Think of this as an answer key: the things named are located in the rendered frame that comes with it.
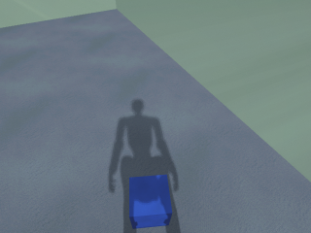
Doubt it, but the carton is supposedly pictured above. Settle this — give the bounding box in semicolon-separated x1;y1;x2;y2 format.
129;174;173;229

